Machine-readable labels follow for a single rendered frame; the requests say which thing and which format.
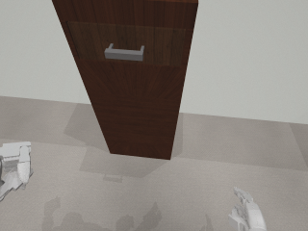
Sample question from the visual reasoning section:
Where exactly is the left robot hand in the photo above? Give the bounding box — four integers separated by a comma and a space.
0, 141, 34, 202

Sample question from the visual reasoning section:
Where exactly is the drawer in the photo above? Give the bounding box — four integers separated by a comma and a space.
67, 21, 186, 66

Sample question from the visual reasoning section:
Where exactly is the right robot hand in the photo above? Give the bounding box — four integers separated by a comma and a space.
228, 187, 268, 231

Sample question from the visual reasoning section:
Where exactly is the cabinet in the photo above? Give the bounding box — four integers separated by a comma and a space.
52, 0, 199, 160

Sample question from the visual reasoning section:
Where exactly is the handle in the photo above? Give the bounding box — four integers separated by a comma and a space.
104, 43, 144, 62

